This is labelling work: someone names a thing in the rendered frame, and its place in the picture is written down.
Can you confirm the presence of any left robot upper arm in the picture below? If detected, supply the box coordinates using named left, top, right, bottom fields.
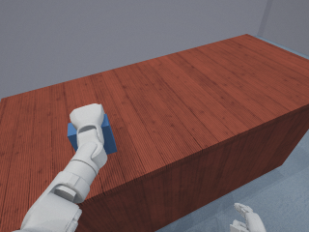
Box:
left=12, top=192, right=82, bottom=232

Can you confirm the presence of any sponge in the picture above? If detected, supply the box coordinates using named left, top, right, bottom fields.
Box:
left=67, top=114, right=118, bottom=155

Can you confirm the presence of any robot left hand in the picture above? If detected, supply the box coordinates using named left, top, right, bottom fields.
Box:
left=70, top=103, right=105, bottom=130

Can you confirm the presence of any robot right hand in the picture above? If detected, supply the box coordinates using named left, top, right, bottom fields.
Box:
left=230, top=203, right=267, bottom=232

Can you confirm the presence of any table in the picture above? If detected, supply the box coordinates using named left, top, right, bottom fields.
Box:
left=0, top=34, right=309, bottom=232

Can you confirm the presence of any robot left forearm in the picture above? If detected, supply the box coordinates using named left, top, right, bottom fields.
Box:
left=20, top=123, right=108, bottom=230

